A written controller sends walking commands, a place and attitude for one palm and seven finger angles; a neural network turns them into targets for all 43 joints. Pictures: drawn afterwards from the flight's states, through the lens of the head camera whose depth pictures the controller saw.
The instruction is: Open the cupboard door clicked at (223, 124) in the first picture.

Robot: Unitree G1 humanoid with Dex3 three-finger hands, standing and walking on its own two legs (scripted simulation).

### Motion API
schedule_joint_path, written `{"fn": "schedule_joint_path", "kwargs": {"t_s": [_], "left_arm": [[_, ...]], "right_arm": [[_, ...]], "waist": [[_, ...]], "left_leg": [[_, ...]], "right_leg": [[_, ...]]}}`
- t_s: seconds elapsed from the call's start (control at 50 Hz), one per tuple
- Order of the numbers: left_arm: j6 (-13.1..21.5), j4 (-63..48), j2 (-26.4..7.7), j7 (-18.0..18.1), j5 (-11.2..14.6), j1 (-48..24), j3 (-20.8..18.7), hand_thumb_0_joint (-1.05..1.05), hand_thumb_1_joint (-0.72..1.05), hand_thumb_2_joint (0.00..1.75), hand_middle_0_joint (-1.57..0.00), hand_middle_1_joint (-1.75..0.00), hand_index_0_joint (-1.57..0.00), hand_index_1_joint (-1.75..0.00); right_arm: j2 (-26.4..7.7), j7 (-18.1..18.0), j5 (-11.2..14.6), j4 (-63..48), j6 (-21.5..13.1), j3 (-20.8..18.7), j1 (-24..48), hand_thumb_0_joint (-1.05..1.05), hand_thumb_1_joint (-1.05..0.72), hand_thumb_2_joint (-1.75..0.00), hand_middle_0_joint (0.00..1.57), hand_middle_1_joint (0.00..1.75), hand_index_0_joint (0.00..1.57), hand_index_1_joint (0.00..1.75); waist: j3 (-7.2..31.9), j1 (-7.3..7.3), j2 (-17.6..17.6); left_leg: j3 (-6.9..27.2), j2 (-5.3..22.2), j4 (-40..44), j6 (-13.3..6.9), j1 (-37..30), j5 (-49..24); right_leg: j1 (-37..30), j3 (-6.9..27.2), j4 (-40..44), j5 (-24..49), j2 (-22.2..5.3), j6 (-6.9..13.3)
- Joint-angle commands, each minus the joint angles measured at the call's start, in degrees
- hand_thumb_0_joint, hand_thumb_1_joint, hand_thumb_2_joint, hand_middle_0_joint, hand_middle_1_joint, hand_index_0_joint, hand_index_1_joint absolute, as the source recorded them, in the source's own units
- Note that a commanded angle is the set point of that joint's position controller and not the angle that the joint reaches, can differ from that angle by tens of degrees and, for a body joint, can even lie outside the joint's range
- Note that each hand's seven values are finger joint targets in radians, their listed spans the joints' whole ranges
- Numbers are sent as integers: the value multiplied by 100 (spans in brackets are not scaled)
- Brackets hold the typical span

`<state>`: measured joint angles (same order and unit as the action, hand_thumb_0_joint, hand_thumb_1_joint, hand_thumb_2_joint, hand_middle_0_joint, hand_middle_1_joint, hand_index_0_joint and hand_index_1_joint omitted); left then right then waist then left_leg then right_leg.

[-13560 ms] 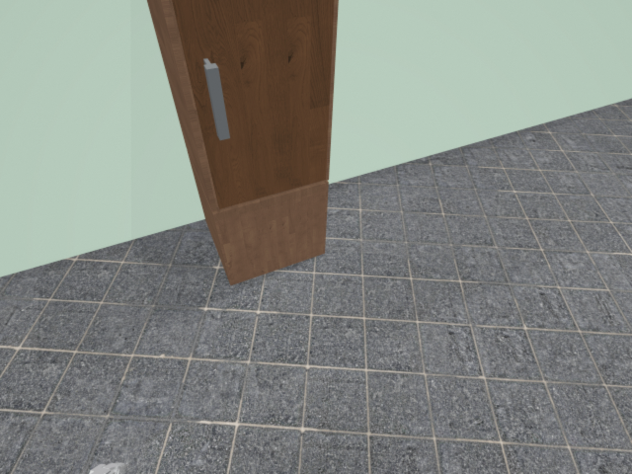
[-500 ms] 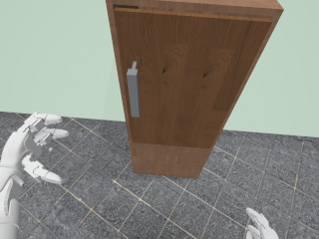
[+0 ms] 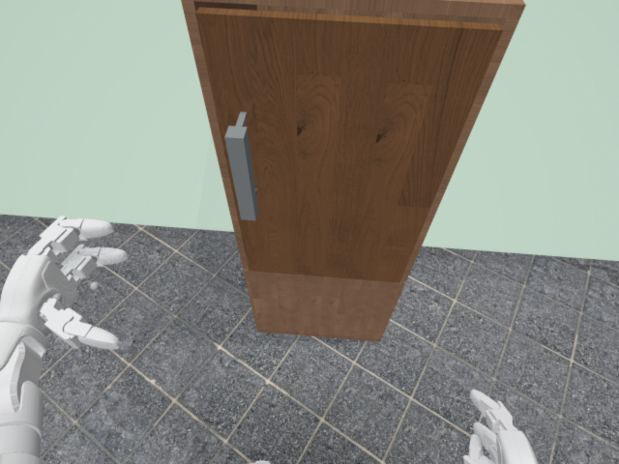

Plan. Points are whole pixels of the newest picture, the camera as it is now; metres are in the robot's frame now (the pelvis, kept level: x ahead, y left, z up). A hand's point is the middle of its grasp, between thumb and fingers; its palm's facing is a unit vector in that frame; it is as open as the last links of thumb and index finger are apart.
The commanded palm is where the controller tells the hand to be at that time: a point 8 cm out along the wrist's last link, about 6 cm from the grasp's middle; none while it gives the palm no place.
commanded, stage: move the hooked fingers beside the handle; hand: left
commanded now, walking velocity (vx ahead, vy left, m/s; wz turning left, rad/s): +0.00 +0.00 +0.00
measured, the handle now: (246, 168) +0.54 +0.14 +0.05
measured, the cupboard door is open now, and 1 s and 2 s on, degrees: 0 0 0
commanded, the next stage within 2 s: none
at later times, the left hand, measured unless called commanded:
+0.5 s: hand (138, 240) +0.37 +0.26 +0.07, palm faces +0.00 -1.00 -0.02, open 14.0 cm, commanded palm +0.35 +0.31 +0.07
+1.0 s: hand (162, 211) +0.43 +0.24 +0.06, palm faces -0.03 -1.00 +0.00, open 14.0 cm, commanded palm +0.41 +0.29 +0.06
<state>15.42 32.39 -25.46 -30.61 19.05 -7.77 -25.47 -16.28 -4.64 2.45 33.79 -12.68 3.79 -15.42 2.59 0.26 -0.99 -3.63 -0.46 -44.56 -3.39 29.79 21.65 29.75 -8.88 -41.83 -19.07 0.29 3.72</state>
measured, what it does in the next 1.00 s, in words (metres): stands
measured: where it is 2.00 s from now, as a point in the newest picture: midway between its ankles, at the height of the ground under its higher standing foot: outside the picture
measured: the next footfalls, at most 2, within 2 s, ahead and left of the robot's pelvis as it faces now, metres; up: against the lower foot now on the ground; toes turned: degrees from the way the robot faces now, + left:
none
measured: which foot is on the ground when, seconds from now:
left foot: down 0.00-1.00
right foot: down 0.00-1.00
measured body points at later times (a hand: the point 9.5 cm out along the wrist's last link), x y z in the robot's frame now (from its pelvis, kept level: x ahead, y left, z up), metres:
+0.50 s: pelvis +0.01 -0.01 +0.00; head +0.08 -0.01 +0.44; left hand +0.37 +0.31 +0.07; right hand +0.10 -0.28 -0.10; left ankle +0.01 +0.08 -0.71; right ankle +0.03 -0.08 -0.71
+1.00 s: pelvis +0.01 +0.01 -0.01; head +0.09 +0.02 +0.44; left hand +0.43 +0.30 +0.06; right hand +0.09 -0.26 -0.11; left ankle +0.01 +0.08 -0.71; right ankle +0.03 -0.08 -0.71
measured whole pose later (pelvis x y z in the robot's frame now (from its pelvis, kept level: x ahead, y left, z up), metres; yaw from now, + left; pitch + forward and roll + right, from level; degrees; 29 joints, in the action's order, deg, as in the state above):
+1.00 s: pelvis +0.01 +0.01 -0.01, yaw -2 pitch +13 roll -2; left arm 19.8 53.4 -27.1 -24.8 12.7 -31.6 -23.3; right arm -16.5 -2.6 2.1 34.5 -3.5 2.2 -19.8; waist 4.5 4.6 -0.2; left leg -5.0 0.0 -47.6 -4.2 37.4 23.8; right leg 37.8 -7.3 -44.5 -20.2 0.6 2.8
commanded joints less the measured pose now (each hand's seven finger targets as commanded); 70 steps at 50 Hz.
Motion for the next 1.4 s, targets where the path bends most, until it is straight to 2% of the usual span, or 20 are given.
{"fn": "schedule_joint_path", "kwargs": {"t_s": [0.0, 0.04, 0.1, 0.22, 0.3, 0.34, 0.42, 0.46, 0.5, 0.66, 0.72, 0.78, 0.9, 1.0, 1.04, 1.12, 1.26, 1.34, 1.36, 1.38], "left_arm": [[442, -734, -1909, -73, 95, -2235, -476, 0, -50, 30, -30, -120, -30, -120], [507, -686, -1957, -170, 53, -2676, -377, 0, -50, 30, -30, -120, -30, -120], [549, -482, -2011, -248, 66, -2462, -433, 0, -50, 30, -30, -120, -30, -120], [368, 163, -2173, -227, 111, -2324, -624, 0, -50, 30, -30, -120, -30, -120], [421, -97, -2051, -47, -10, -2349, -523, 0, -50, 30, -30, -120, -30, -120], [505, -226, -2245, 43, -36, -2511, -684, 0, -50, 30, -30, -120, -30, -120], [666, -161, -2201, 153, -29, -2833, -682, 0, -50, 30, -30, -120, -30, -120], [701, -128, -1997, 150, -91, -3013, -464, 0, -50, 30, -30, -120, -30, -120], [689, 109, -1955, 170, -146, -3222, -367, 0, -50, 30, -30, -120, -30, -120], [693, 479, -1931, 240, -278, -3685, -238, 0, -50, 30, -30, -120, -30, -120], [740, 640, -1866, 333, -278, -3884, -189, 0, -50, 30, -30, -120, -30, -120], [773, 754, -1936, 403, -355, -3826, -281, 0, -50, 30, -30, -120, -30, -120], [817, 892, -1759, 573, -487, -4393, -36, 0, -50, 30, -30, -120, -30, -120], [979, 789, -1593, 713, -538, -4666, 89, 0, -50, 30, -30, -120, -30, -120], [1005, 847, -1749, 762, -565, -4736, -40, 0, -50, 30, -30, -120, -30, -120], [934, 1517, -1442, 862, -656, -5277, 277, 0, -50, 30, -30, -120, -30, -120], [1192, 1740, -1689, 1077, -864, -5866, 161, 0, -50, 30, -30, -120, -30, -120], [1197, 2292, -1751, 1175, -934, -6261, 152, 0, -50, 30, -30, -120, -30, -120], [1182, 2341, -1990, 1222, -967, -6382, 1, 0, -50, 30, -30, -120, -30, -120], [1140, 2460, -1791, 1223, -1011, -6449, 190, 0, -50, 30, -30, -120, -30, -120]], "right_arm": [[-908, -151, 48, -577, -235, -357, 77, 0, -90, -90, 20, 30, 20, 30], [-897, -156, 42, -522, -231, -354, 14, 0, -90, -90, 20, 30, 20, 30], [-903, -142, 44, -538, -229, -379, -68, 0, -90, -90, 20, 30, 20, 30], [-977, -63, 56, -579, -99, -405, -188, 0, -90, -90, 20, 30, 20, 30], [-935, -1, 56, -675, -19, -457, -274, 0, -90, -90, 20, 30, 20, 30], [-949, 18, 34, -665, 36, -474, -372, 0, -90, -90, 20, 30, 20, 30], [-954, 4, 34, -618, 127, -490, -431, 0, -90, -90, 20, 30, 20, 30], [-921, -5, 47, -574, 175, -492, -468, 0, -90, -90, 20, 30, 20, 30], [-924, -18, 46, -497, 215, -481, -497, 0, -90, -90, 20, 30, 20, 30], [-946, 12, 17, -470, 401, -480, -641, 0, -90, -90, 20, 30, 20, 30], [-962, 36, 8, -484, 479, -480, -681, 0, -90, -90, 20, 30, 20, 30], [-969, 69, -5, -470, 566, -509, -750, 0, -90, -90, 20, 30, 20, 30], [-967, 115, -25, -418, 738, -511, -816, 0, -90, -90, 20, 30, 20, 30], [-954, 157, -60, -369, 831, -534, -916, 0, -90, -90, 20, 30, 20, 30], [-989, 166, -78, -296, 896, -560, -1012, 0, -90, -90, 20, 30, 20, 30], [-986, 166, -72, -196, 1003, -515, -1022, 0, -90, -90, 20, 30, 20, 30], [-1040, 215, -156, -113, 1117, -526, -1253, 0, -90, -90, 20, 30, 20, 30], [-1068, 216, -160, -12, 1191, -493, -1358, 0, -90, -90, 20, 30, 20, 30], [-1104, 205, -168, 7, 1213, -498, -1390, 0, -90, -90, 20, 30, 20, 30], [-1073, 211, -168, -9, 1219, -478, -1381, 0, -90, -90, 20, 30, 20, 30]], "waist": [[1173, 236, -331], [1417, 268, -573], [1855, 180, -523], [1590, 97, -119], [1832, 92, -330], [2003, 88, -295], [1901, 184, -126], [1976, 251, -423], [1862, 330, -376], [2087, 312, -503], [2035, 357, -224], [2219, 290, -414], [2118, 440, -462], [2435, 452, -668], [2535, 472, -566], [1909, 678, -302], [2519, 681, -674], [2266, 848, -439], [2293, 859, -336], [2269, 916, -502]], "left_leg": [[538, 25, 544, 119, -91, -719], [545, 33, 460, 117, -225, -895], [519, 31, 384, 106, -247, -1186], [487, 49, 349, 109, 201, -1291], [426, 48, 391, 94, 20, -1508], [430, 53, 381, 89, 3, -1641], [433, 65, 381, 75, 47, -1485], [408, 56, 398, 75, -122, -1505], [420, 66, 396, 72, -66, -1312], [504, 91, 362, 105, -254, -1750], [551, 105, 329, 98, -204, -1801], [552, 117, 325, 141, -330, -1982], [645, 164, 298, 179, -462, -2017], [790, 225, 245, 289, -949, -2521], [825, 257, 194, 314, -1028, -2769], [857, 246, 239, 262, -596, -2094], [1015, 284, 122, 382, -976, -2253], [983, 271, 70, 308, -569, -1886], [963, 255, 50, 273, -394, -1732], [924, 228, 42, 249, -336, -1622]], "right_leg": [[-663, 1058, 669, 345, -87, -207], [-694, 1083, 588, 561, -82, -182], [-916, 1107, 504, 934, -101, -199], [-955, 1133, 432, 1217, -108, -226], [-936, 1056, 375, 1504, -94, -251], [-1054, 1054, 311, 1680, -59, -251], [-978, 1057, 314, 1529, -31, -258], [-855, 1046, 336, 1555, -26, -264], [-715, 1044, 378, 1335, -30, -274], [-590, 902, 225, 1637, 11, -221], [-518, 866, 173, 1646, 45, -213], [-488, 846, 136, 1691, 40, -213], [-95, 766, 104, 1480, 68, -209], [157, 700, 45, 1432, 105, -199], [189, 685, 15, 1514, 128, -204], [529, 636, 30, 1128, 129, -200], [818, 648, -118, 959, 150, -186], [919, 661, -136, 870, 170, -203], [846, 684, -152, 863, 162, -214], [900, 708, -145, 833, 154, -218]]}}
